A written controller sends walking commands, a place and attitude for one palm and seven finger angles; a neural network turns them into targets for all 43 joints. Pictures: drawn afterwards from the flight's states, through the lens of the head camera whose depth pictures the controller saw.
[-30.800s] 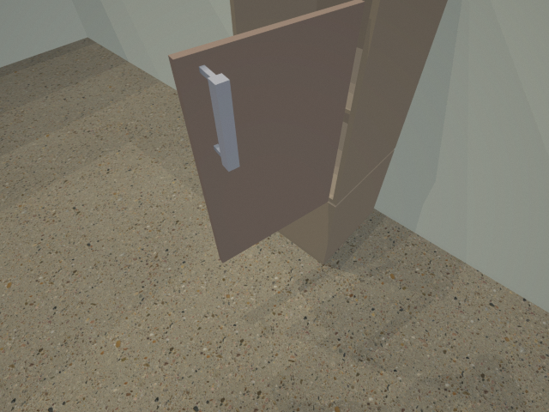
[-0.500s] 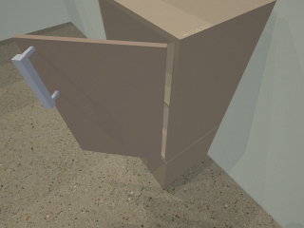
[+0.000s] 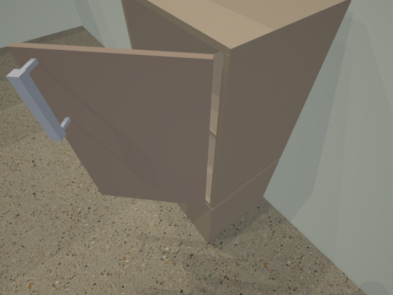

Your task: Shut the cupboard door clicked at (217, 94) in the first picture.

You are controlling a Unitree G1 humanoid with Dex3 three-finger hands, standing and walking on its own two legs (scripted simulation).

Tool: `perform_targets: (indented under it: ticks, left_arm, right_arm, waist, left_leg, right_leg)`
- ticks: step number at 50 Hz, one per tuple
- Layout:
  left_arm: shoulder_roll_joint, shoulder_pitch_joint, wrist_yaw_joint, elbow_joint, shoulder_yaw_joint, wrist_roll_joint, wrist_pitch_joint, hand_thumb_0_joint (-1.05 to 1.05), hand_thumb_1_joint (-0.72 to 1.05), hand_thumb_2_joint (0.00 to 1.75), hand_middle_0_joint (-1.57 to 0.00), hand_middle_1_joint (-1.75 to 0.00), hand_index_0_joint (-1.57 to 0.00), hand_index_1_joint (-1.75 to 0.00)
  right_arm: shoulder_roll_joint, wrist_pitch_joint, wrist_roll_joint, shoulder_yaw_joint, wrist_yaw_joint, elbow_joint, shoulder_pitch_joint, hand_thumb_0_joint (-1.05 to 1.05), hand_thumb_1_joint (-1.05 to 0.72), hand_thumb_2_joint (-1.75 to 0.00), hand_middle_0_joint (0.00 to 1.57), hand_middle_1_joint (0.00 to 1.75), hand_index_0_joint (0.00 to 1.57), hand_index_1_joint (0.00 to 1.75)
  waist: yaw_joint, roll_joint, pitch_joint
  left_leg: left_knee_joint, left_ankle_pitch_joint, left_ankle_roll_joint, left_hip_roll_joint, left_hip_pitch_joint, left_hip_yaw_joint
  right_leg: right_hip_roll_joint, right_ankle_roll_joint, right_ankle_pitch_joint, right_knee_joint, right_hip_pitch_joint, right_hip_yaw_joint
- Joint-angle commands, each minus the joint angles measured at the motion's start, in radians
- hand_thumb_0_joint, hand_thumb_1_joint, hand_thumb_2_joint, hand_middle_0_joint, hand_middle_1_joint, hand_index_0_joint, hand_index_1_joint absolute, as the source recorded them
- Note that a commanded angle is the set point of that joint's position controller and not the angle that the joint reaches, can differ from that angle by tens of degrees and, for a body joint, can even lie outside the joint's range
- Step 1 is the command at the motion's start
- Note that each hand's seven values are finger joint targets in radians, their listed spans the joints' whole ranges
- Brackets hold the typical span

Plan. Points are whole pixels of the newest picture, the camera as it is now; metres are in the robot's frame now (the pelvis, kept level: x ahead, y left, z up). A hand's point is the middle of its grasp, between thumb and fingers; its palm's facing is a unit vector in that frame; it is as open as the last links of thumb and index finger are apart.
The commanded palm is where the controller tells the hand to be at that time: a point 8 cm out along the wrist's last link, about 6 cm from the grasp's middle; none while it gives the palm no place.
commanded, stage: shuffle to correct the standing spot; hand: left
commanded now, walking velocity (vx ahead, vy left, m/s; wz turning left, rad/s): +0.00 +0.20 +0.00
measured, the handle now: (46, 102) +0.45 +0.37 +0.14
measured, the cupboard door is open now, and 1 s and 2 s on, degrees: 45 45 45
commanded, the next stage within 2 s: come to a stop and stand still in 1.06 s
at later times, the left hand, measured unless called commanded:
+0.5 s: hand out of the picture +0.02 +0.27 -0.19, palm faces +0.05 -0.96 -0.28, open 7.4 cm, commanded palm none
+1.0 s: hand out of the picture -0.01 +0.30 -0.17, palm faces +0.04 -0.96 -0.27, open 7.4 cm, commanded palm none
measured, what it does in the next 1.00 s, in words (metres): steps to the left: right foot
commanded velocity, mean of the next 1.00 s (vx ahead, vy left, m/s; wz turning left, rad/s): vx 0.04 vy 0.20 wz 0.00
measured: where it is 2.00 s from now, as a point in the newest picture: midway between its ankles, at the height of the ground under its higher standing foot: outside the picture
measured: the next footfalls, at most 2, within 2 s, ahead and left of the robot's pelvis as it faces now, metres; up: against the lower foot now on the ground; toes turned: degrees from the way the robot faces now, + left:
right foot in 0.84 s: -0.02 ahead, -0.02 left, +0.00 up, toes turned -9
left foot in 1.16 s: +0.03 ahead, +0.32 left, +0.00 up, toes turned +1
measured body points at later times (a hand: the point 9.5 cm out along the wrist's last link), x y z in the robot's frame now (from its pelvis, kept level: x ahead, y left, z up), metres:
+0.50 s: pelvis -0.02 +0.07 -0.02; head +0.01 +0.07 +0.43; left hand +0.02 +0.32 -0.17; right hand +0.01 -0.17 -0.17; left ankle -0.05 +0.11 -0.74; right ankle -0.03 -0.08 -0.70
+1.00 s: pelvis -0.04 +0.10 +0.00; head -0.01 +0.10 +0.45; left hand -0.01 +0.35 -0.15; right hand +0.01 -0.14 -0.16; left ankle -0.05 +0.24 -0.68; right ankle -0.06 -0.02 -0.74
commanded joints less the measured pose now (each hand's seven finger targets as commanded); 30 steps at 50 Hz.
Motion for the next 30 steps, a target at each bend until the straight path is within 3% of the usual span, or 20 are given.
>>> perform_targets:
  ticks: [1, 11, 13, 17, 18, 19, 20, 21, 22, 23, 24, 25, 26, 30]
  left_arm:
    - [0.160, 0.014, 0.013, -0.069, 0.045, 0.008, -0.008, 0.00, 0.90, 0.90, -0.20, -0.30, -0.20, -0.30]
    - [0.118, 0.065, 0.027, -0.106, 0.060, 0.013, 0.007, 0.00, 0.90, 0.90, -0.20, -0.30, -0.20, -0.30]
    - [0.124, 0.086, 0.031, -0.108, 0.064, 0.014, 0.005, 0.00, 0.90, 0.90, -0.20, -0.30, -0.20, -0.30]
    - [0.197, 0.099, 0.044, -0.117, 0.089, 0.019, 0.004, 0.00, 0.90, 0.90, -0.20, -0.30, -0.20, -0.30]
    - [0.201, 0.072, 0.044, -0.129, 0.092, 0.020, 0.007, 0.00, 0.90, 0.90, -0.20, -0.30, -0.20, -0.30]
    - [0.184, 0.030, 0.041, -0.146, 0.091, 0.019, 0.012, 0.00, 0.90, 0.90, -0.20, -0.30, -0.20, -0.30]
    - [0.138, -0.001, 0.036, -0.166, 0.084, 0.018, 0.021, 0.00, 0.90, 0.90, -0.20, -0.30, -0.20, -0.30]
    - [0.084, -0.027, 0.035, -0.184, 0.073, 0.014, 0.029, 0.00, 0.90, 0.90, -0.20, -0.30, -0.20, -0.30]
    - [0.088, -0.049, 0.049, -0.171, 0.076, 0.013, 0.036, 0.00, 0.90, 0.90, -0.20, -0.30, -0.20, -0.30]
    - [0.081, -0.018, 0.050, -0.155, 0.082, 0.011, 0.036, 0.00, 0.90, 0.90, -0.20, -0.30, -0.20, -0.30]
    - [0.069, 0.012, 0.047, -0.139, 0.083, 0.012, 0.035, 0.00, 0.90, 0.90, -0.20, -0.30, -0.20, -0.30]
    - [0.058, 0.030, 0.041, -0.132, 0.079, 0.013, 0.032, 0.00, 0.90, 0.90, -0.20, -0.30, -0.20, -0.30]
    - [0.047, 0.030, 0.038, -0.133, 0.076, 0.013, 0.033, 0.00, 0.90, 0.90, -0.20, -0.30, -0.20, -0.30]
    - [0.036, 0.012, 0.033, -0.144, 0.067, 0.015, 0.036, 0.00, 0.90, 0.90, -0.20, -0.30, -0.20, -0.30]
  right_arm:
    - [-0.086, -0.007, -0.004, -0.020, -0.001, -0.047, 0.102, 0.00, -0.90, -0.90, 0.20, 0.30, 0.20, 0.30]
    - [-0.081, 0.013, -0.010, -0.044, -0.001, -0.119, 0.106, 0.00, -0.90, -0.90, 0.20, 0.30, 0.20, 0.30]
    - [-0.072, 0.017, -0.010, -0.048, 0.002, -0.134, 0.101, 0.00, -0.90, -0.90, 0.20, 0.30, 0.20, 0.30]
    - [-0.015, 0.022, -0.005, -0.047, 0.008, -0.152, 0.114, 0.00, -0.90, -0.90, 0.20, 0.30, 0.20, 0.30]
    - [-0.011, 0.019, -0.005, -0.047, 0.010, -0.143, 0.131, 0.00, -0.90, -0.90, 0.20, 0.30, 0.20, 0.30]
    - [-0.010, 0.011, -0.004, -0.046, 0.012, -0.127, 0.176, 0.00, -0.90, -0.90, 0.20, 0.30, 0.20, 0.30]
    - [-0.042, 0.006, -0.010, -0.053, 0.011, -0.115, 0.200, 0.00, -0.90, -0.90, 0.20, 0.30, 0.20, 0.30]
    - [-0.078, 0.005, -0.014, -0.056, 0.007, -0.116, 0.206, 0.00, -0.90, -0.90, 0.20, 0.30, 0.20, 0.30]
    - [-0.063, 0.015, -0.014, -0.047, -0.001, -0.118, 0.188, 0.00, -0.90, -0.90, 0.20, 0.30, 0.20, 0.30]
    - [-0.059, 0.017, -0.015, -0.041, -0.005, -0.135, 0.143, 0.00, -0.90, -0.90, 0.20, 0.30, 0.20, 0.30]
    - [-0.054, 0.014, -0.019, -0.036, -0.005, -0.152, 0.098, 0.00, -0.90, -0.90, 0.20, 0.30, 0.20, 0.30]
    - [-0.045, 0.010, -0.020, -0.033, -0.005, -0.161, 0.072, 0.00, -0.90, -0.90, 0.20, 0.30, 0.20, 0.30]
    - [-0.051, 0.008, -0.022, -0.033, -0.005, -0.164, 0.072, 0.00, -0.90, -0.90, 0.20, 0.30, 0.20, 0.30]
    - [-0.046, 0.008, -0.020, -0.034, -0.012, -0.142, 0.108, 0.00, -0.90, -0.90, 0.20, 0.30, 0.20, 0.30]
  waist:
    - [-0.007, 0.002, -0.028]
    - [0.008, 0.038, -0.026]
    - [0.013, -0.019, -0.034]
    - [-0.002, -0.237, -0.035]
    - [-0.017, -0.248, -0.021]
    - [-0.046, -0.190, -0.023]
    - [-0.060, 0.016, -0.017]
    - [-0.068, 0.258, 0.012]
    - [-0.073, 0.175, 0.031]
    - [-0.043, 0.077, 0.023]
    - [-0.022, 0.050, 0.017]
    - [-0.012, 0.032, 0.003]
    - [-0.015, 0.042, -0.009]
    - [-0.032, 0.061, -0.031]
  left_leg:
    - [-0.034, 0.162, 0.010, 0.103, -0.048, -0.061]
    - [0.036, 0.268, 0.072, 0.127, -0.124, -0.117]
    - [0.096, 0.214, 0.061, 0.098, -0.149, -0.093]
    - [0.226, -0.070, 0.000, -0.012, -0.213, -0.027]
    - [0.162, -0.090, -0.001, -0.004, -0.151, -0.036]
    - [0.058, -0.037, 0.006, 0.008, -0.058, -0.051]
    - [-0.032, 0.099, 0.038, 0.092, 0.018, -0.140]
    - [-0.124, 0.346, 0.081, 0.245, 0.045, -0.323]
    - [-0.143, 0.446, 0.097, 0.276, -0.014, -0.348]
    - [-0.113, 0.488, 0.127, 0.262, -0.021, -0.305]
    - [-0.094, 0.512, 0.160, 0.241, -0.024, -0.248]
    - [-0.082, 0.558, 0.194, 0.229, -0.017, -0.222]
    - [-0.081, 0.583, 0.206, 0.211, 0.000, -0.198]
    - [-0.071, 0.682, 0.223, 0.208, 0.108, -0.186]
  right_leg:
    - [-0.161, -0.072, 0.182, -0.030, 0.017, 0.155]
    - [-0.126, -0.064, 0.117, 0.157, -0.039, 0.076]
    - [-0.164, -0.081, 0.131, 0.129, -0.035, 0.130]
    - [-0.357, -0.165, 0.170, -0.016, -0.035, 0.361]
    - [-0.351, -0.155, 0.159, -0.012, -0.105, 0.344]
    - [-0.292, -0.121, 0.132, 0.051, -0.170, 0.265]
    - [-0.169, -0.069, 0.050, 0.205, -0.248, 0.130]
    - [-0.039, 0.000, -0.261, 0.424, -0.355, -0.054]
    - [-0.036, 0.003, -0.307, 0.594, -0.360, -0.019]
    - [-0.058, -0.007, -0.275, 0.679, -0.360, -0.004]
    - [-0.074, -0.006, -0.241, 0.718, -0.347, -0.018]
    - [-0.078, -0.004, -0.243, 0.712, -0.338, -0.041]
    - [-0.080, 0.002, -0.239, 0.694, -0.324, -0.060]
    - [-0.086, 0.012, -0.266, 0.549, -0.303, -0.107]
